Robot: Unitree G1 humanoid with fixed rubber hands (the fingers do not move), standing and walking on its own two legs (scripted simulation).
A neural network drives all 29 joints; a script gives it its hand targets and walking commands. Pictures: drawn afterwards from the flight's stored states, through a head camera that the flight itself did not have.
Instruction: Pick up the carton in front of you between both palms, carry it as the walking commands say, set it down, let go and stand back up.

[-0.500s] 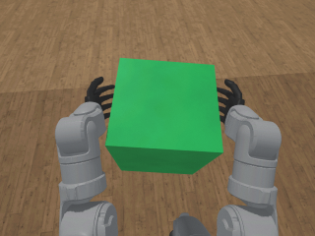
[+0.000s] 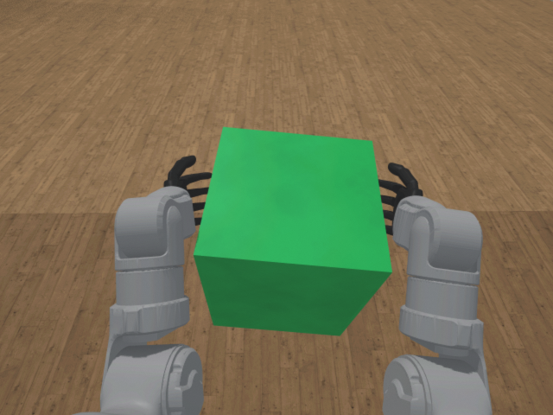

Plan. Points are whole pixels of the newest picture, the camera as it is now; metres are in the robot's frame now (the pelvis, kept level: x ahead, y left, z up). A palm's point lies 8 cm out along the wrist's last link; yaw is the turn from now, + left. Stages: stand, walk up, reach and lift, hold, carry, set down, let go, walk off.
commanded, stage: carry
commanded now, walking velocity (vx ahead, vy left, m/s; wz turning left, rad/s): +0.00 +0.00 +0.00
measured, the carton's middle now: (286, 240) +0.36 +0.01 +0.08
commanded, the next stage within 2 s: none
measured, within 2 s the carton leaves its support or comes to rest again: neither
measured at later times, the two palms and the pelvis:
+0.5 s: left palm (172, 238) +0.31 +0.16 +0.13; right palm (400, 244) +0.32 -0.14 +0.13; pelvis +0.00 +0.00 +0.00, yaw +1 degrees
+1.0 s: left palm (164, 254) +0.28 +0.16 +0.14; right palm (404, 261) +0.29 -0.14 +0.14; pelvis -0.03 +0.00 +0.01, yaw +1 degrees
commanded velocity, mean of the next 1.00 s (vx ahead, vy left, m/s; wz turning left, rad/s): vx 0.00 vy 0.00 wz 0.00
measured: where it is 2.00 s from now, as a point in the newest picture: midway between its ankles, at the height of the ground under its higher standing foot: outside the picture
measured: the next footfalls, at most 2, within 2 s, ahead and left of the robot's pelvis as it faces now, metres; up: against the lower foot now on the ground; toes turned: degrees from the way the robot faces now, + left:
left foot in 1.88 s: +0.30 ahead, +0.11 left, +0.03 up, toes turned +6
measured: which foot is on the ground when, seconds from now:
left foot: down 0.00-1.00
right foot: down 0.00-1.00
